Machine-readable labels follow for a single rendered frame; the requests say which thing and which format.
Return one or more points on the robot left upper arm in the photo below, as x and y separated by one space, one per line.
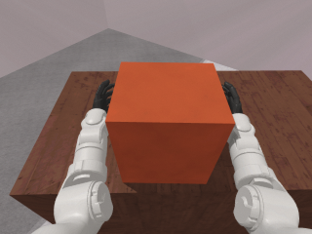
80 209

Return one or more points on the right robot forearm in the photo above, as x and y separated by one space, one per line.
247 157

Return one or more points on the right robot hand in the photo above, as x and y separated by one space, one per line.
233 98

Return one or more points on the left robot forearm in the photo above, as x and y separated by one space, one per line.
90 152

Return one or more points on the pedestal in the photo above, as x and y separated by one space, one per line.
279 106

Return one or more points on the left robot hand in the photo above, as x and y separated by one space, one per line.
101 99

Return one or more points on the robot right upper arm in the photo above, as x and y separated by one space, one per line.
263 210

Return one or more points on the carton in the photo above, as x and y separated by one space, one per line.
168 122

